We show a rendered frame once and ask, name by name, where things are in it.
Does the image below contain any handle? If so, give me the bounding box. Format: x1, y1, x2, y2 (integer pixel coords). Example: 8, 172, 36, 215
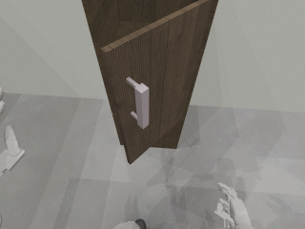
126, 77, 150, 129

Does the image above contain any robot left hand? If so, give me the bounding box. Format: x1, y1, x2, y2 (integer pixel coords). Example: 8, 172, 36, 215
0, 87, 25, 177

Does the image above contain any left robot foot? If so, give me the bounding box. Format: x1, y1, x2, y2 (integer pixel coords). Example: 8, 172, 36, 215
135, 219, 146, 229

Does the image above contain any cupboard door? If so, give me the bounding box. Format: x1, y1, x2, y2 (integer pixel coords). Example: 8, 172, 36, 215
101, 0, 213, 165

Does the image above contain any robot right hand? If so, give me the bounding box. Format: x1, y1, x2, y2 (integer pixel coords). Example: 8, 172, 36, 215
214, 182, 252, 229

